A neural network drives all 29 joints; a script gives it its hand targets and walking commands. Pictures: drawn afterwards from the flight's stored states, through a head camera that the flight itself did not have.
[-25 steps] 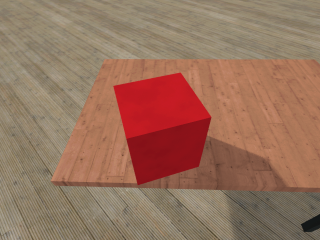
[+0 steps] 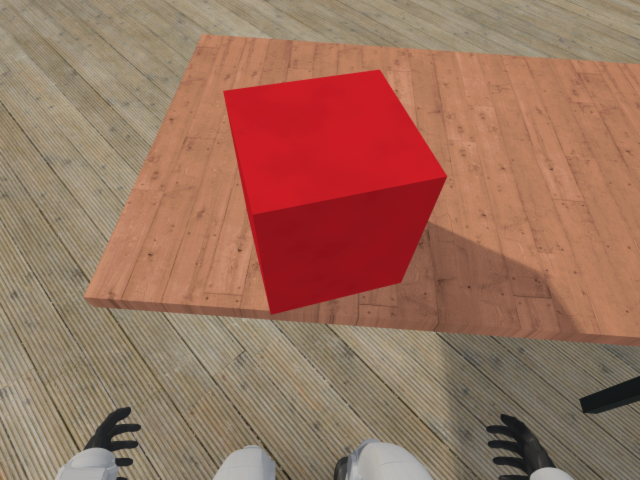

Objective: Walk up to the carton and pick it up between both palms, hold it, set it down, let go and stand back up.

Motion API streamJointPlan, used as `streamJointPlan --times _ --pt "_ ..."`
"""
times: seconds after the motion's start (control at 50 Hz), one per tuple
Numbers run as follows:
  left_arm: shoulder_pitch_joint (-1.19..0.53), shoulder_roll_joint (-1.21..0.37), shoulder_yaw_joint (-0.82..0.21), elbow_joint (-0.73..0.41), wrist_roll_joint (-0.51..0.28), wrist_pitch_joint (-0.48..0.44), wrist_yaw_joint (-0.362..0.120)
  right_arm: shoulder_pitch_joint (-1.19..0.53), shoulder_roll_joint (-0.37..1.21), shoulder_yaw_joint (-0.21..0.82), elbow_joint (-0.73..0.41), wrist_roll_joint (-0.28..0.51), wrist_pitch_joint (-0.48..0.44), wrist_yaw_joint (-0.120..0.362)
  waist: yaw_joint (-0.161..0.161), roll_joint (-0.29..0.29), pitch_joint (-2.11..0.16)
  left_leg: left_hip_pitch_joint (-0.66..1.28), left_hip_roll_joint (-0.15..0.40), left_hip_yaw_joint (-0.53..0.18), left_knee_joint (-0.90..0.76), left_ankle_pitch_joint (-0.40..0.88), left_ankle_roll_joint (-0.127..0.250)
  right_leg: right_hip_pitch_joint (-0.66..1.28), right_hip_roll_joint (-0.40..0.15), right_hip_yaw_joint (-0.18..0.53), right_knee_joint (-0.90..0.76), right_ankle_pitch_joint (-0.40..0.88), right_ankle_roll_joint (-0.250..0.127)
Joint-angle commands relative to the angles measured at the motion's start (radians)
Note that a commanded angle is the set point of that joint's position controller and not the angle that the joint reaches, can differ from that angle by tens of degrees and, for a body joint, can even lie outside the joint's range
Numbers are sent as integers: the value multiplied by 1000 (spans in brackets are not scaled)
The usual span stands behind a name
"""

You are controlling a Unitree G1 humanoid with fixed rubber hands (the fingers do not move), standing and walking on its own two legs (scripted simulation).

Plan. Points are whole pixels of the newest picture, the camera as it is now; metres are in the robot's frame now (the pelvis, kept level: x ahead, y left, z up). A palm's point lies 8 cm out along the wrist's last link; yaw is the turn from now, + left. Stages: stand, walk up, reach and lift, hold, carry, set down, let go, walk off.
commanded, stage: reach and lift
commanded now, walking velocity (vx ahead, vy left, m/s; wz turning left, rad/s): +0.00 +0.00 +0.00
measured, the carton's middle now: (322, 198) +0.48 +0.01 +0.03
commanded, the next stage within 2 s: none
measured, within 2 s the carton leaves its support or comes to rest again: neither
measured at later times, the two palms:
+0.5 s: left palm (105, 455) +0.16 +0.27 -0.07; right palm (537, 440) +0.17 -0.27 -0.07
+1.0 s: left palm (146, 414) +0.20 +0.22 -0.05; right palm (538, 398) +0.21 -0.26 -0.04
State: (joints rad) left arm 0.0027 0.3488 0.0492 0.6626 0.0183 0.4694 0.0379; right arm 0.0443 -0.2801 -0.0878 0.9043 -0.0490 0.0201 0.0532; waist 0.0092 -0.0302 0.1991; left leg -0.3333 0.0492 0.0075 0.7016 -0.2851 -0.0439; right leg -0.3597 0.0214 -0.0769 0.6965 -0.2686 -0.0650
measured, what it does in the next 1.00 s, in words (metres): shifts its weight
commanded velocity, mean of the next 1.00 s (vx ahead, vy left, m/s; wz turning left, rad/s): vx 0.00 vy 0.00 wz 0.00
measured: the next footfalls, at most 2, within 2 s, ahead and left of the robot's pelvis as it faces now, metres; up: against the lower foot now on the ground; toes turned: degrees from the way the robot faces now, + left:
none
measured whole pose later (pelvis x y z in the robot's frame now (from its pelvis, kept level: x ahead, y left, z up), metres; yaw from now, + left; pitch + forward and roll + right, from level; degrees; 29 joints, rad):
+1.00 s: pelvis +0.06 +0.00 +0.03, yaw -1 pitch -2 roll +0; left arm 0.30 0.10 0.06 0.40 0.05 0.03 0.16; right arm 0.20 -0.33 0.01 0.81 0.19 -0.32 0.17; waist 0.05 -0.05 0.04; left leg -0.14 0.05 0.03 0.43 -0.25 -0.04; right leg -0.18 0.03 -0.05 0.45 -0.24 -0.06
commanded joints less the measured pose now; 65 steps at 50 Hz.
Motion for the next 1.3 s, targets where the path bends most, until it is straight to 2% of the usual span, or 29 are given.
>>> streamJointPlan --times 0.0,0.06,0.08,0.14,0.18,0.2,0.22,0.24,0.28,0.3,0.32,0.36,0.42,0.46,0.48,0.58,0.6,0.68,0.7,0.72,0.76,0.78,0.9,0.92,1.06,1.1,1.14,1.2,1.28 --pt "13 138 138 -350 84 142 -4 42 -227 -17 -205 77 25 -4 25 9 -349 10 3 74 -30 -27 2 222 -95 142 -154 -178 14" --pt "142 68 102 -409 105 127 10 100 -246 -1 -202 119 11 -8 6 76 -320 -35 19 32 -128 67 9 340 -17 68 -125 42 16" --pt "158 33 84 -415 105 118 11 104 -258 -22 -214 119 4 3 -16 154 -327 -60 28 18 -172 100 20 384 17 19 -84 139 13" --pt "117 49 124 -441 113 68 21 48 -272 -36 -250 100 -25 26 -14 194 -294 -152 34 2 -219 92 42 434 42 1 -65 230 27" --pt "87 69 166 -481 120 35 26 42 -245 -42 -256 84 -45 31 20 127 -255 -118 -8 23 -179 66 31 347 3 48 -119 162 28" --pt "74 54 152 -494 109 24 32 57 -245 -57 -244 66 -50 31 -10 95 -238 -97 -10 24 -173 23 25 321 -14 57 -145 109 30" --pt "65 59 153 -496 95 7 41 38 -219 -36 -274 80 -58 35 18 92 -227 -97 -16 38 -180 -4 26 278 -18 64 -152 71 38" --pt "84 32 134 -500 84 -5 45 58 -206 -51 -275 73 -68 37 -11 74 -234 -73 -15 33 -182 -20 22 279 -24 75 -177 35 37" --pt "79 37 126 -505 50 -35 52 56 -175 -37 -318 74 -81 37 -1 42 -218 -76 -21 45 -192 -39 31 273 -36 101 -216 -17 45" --pt "72 44 115 -521 38 -54 55 52 -176 -49 -331 58 -92 40 -27 27 -214 -80 -17 52 -196 -48 31 256 -28 91 -219 -29 47" --pt "83 15 98 -531 25 -66 58 64 -167 -44 -335 58 -91 42 -2 39 -214 -76 -22 54 -201 -52 33 232 -35 106 -236 -72 43" --pt "89 15 95 -551 18 -88 74 78 -164 -54 -343 64 -101 58 -1 69 -224 -63 -23 49 -218 -35 28 218 -27 93 -233 -34 40" --pt "107 36 100 -515 0 -121 68 104 -175 -47 -370 64 -114 55 -12 1 -230 -61 -29 62 -217 1 39 239 -40 105 -252 24 57" --pt "122 33 99 -497 1 -139 67 114 -164 -42 -370 86 -123 53 -16 9 -225 -42 -36 61 -227 19 36 245 -44 109 -272 24 65" --pt "131 26 100 -513 -10 -156 66 115 -164 -36 -390 83 -136 51 8 4 -243 -24 -43 68 -226 31 40 244 -46 116 -279 48 64" --pt "180 -2 112 -428 -1 -214 68 114 -188 -45 -335 103 -182 55 23 -43 -240 22 -58 63 -273 85 45 262 -53 121 -311 126 85" --pt "174 7 132 -427 -2 -233 63 112 -166 -17 -372 114 -194 50 30 -90 -253 36 -68 67 -262 92 47 278 -64 147 -330 124 91" --pt "157 -47 104 -418 -8 -301 83 82 -178 -23 -353 123 -242 74 31 -77 -259 96 -73 65 -306 105 49 214 -36 116 -359 63 81" --pt "190 -57 109 -405 4 -318 93 106 -167 -4 -332 143 -250 81 58 -51 -257 91 -68 66 -310 113 46 232 -42 134 -359 91 73" --pt "198 -69 95 -400 -2 -336 94 109 -186 -14 -322 151 -255 83 34 -82 -249 117 -70 65 -324 135 45 230 -43 128 -363 140 73" --pt "193 -89 85 -385 10 -371 98 105 -198 13 -285 174 -280 87 43 -76 -247 126 -65 64 -339 153 43 250 -31 110 -365 165 68" --pt "192 -81 98 -385 16 -386 103 78 -193 20 -292 185 -295 92 58 -61 -249 134 -68 54 -339 152 46 247 -30 120 -375 140 65" --pt "219 -137 41 -448 42 -487 133 78 -255 18 -221 241 -377 117 45 10 -304 173 -66 49 -331 233 20 264 -13 102 -351 242 41" --pt "235 -137 49 -460 36 -501 133 86 -246 38 -229 256 -391 117 55 -22 -302 159 -72 50 -317 246 21 287 -17 121 -354 270 46" --pt "274 -195 -17 -492 42 -583 159 92 -295 60 -199 333 -451 159 33 16 -315 205 -57 25 -296 307 2 232 -3 88 -344 295 11" --pt "259 -210 -26 -493 37 -604 165 78 -319 46 -179 347 -460 172 24 -18 -276 213 -58 15 -306 283 3 185 11 65 -346 232 14" --pt "265 -242 -50 -507 29 -622 176 77 -330 48 -173 362 -473 187 30 4 -272 231 -52 11 -294 304 -10 166 15 67 -345 213 0" --pt "295 -243 -58 -509 32 -628 179 100 -349 71 -149 397 -480 192 21 15 -257 220 -54 3 -283 358 -13 188 8 76 -347 278 -5" --pt "312 -296 -63 -482 34 -651 181 77 -350 89 -149 434 -519 209 20 -36 -235 202 -52 -9 -274 397 -8 204 21 72 -333 335 -9"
